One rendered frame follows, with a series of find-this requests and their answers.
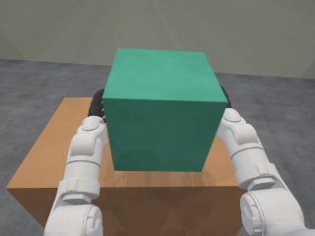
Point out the left robot upper arm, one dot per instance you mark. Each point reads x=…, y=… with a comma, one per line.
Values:
x=75, y=220

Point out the right robot upper arm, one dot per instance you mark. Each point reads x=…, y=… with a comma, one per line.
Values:
x=272, y=212

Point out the carton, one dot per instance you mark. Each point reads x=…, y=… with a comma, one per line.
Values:
x=162, y=110

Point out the left robot forearm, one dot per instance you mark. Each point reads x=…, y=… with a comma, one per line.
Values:
x=80, y=182

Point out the right robot forearm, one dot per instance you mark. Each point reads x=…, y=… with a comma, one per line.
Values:
x=253, y=170

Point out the pedestal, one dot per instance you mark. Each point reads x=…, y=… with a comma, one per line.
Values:
x=132, y=203

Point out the robot right hand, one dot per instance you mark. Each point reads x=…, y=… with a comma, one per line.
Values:
x=226, y=95

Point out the robot left hand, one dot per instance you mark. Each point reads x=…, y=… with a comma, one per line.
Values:
x=97, y=105

